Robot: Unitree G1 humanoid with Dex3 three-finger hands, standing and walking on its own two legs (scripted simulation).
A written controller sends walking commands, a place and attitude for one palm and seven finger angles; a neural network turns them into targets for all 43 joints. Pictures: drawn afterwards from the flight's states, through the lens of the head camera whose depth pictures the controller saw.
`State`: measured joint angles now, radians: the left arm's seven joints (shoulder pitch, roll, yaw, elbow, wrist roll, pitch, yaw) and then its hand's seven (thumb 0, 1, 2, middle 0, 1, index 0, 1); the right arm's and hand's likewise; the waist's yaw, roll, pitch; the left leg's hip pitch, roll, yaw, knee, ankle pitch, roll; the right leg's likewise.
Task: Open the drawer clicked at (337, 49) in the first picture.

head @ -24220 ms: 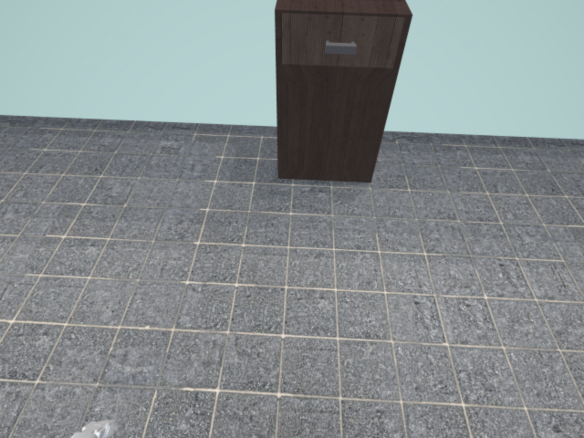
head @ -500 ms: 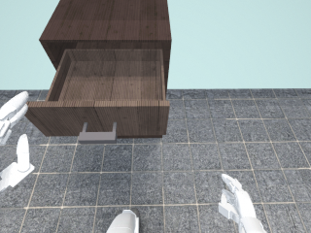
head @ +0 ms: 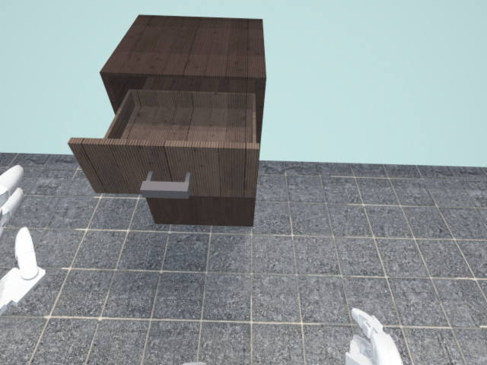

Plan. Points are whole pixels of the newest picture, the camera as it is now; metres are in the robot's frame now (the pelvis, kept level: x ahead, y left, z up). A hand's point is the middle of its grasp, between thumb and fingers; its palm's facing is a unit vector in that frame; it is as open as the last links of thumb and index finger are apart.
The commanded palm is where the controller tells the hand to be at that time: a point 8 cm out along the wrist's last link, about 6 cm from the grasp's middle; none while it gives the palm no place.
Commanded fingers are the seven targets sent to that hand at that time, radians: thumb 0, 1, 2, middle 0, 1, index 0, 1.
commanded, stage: stop stepping back and stand still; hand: left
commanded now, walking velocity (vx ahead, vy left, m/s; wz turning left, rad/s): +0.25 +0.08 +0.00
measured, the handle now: (167, 182) +0.52 +0.21 -0.07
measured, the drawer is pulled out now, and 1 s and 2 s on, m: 0.30 0.30 0.30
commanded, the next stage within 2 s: let the arm hang, fingers relaxed in 0.48 s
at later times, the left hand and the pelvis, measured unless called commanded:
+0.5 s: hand (17, 315) +0.15 +0.25 +0.15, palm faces +0.39 -0.82 -0.42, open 7.4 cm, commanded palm +0.08 +0.29 +0.18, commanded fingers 0.00 0.90 0.90 -0.20 -0.30 -0.20 -0.30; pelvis -0.03 +0.01 +0.00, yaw +3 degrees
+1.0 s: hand out of the picture -0.03 +0.20 -0.17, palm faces +0.13 -0.97 -0.19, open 7.0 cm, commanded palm none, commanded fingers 0.00 0.90 0.90 -0.20 -0.30 -0.20 -0.30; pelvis -0.02 +0.01 +0.01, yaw +4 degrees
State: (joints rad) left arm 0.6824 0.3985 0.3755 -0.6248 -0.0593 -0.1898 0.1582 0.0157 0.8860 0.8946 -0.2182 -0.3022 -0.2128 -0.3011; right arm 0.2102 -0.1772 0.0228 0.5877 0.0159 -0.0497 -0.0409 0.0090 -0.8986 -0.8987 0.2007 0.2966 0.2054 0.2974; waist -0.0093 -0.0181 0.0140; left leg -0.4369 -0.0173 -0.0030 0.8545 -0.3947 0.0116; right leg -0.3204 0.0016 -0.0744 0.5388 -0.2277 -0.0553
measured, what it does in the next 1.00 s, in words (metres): steps on the spot: left foot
